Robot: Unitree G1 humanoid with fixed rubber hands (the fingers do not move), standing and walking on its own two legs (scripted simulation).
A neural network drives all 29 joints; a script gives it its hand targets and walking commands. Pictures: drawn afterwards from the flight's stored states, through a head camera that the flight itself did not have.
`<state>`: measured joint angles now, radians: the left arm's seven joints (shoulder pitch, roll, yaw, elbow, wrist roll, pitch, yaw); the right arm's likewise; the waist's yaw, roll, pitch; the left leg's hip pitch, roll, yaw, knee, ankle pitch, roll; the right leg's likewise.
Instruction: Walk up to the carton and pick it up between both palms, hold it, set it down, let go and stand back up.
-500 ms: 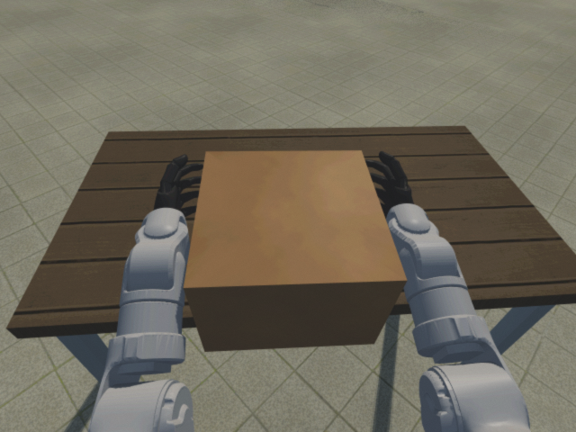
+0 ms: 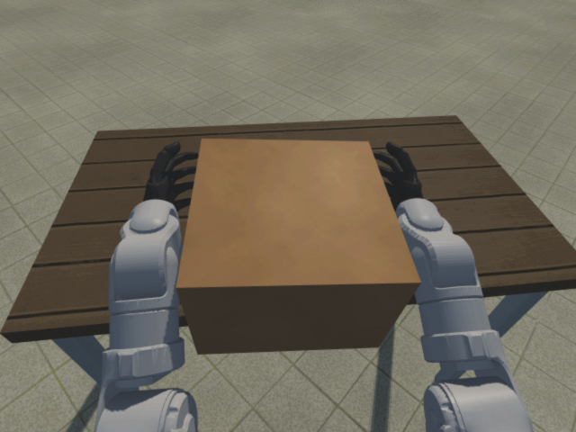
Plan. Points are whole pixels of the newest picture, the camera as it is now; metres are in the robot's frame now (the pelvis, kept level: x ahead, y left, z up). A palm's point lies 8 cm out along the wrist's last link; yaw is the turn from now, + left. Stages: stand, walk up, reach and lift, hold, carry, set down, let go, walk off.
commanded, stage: reach and lift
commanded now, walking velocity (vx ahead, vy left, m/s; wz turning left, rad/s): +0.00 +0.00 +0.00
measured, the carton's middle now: (288, 241) +0.32 +0.00 +0.15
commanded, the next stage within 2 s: hold in 0.48 s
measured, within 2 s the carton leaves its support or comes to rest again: neither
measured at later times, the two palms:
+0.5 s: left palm (156, 212) +0.35 +0.16 +0.17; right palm (398, 206) +0.36 -0.15 +0.16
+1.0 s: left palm (160, 215) +0.34 +0.15 +0.17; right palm (403, 206) +0.36 -0.16 +0.16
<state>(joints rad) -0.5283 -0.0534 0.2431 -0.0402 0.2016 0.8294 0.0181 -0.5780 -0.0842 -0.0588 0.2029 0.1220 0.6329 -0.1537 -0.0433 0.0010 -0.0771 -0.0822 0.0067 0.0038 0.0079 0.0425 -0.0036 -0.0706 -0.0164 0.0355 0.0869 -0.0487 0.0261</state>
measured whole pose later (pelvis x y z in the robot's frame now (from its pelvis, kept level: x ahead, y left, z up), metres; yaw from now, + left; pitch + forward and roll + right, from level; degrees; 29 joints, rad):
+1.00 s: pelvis +0.01 -0.01 +0.00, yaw +0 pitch -3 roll +0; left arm -0.41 -0.07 0.24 -0.21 0.23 0.91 -0.02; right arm -0.52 -0.10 0.02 0.16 0.19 0.61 -0.19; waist -0.06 -0.01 0.01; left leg 0.09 0.02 0.01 -0.09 0.06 -0.01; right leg 0.10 -0.01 0.03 -0.01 -0.03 0.02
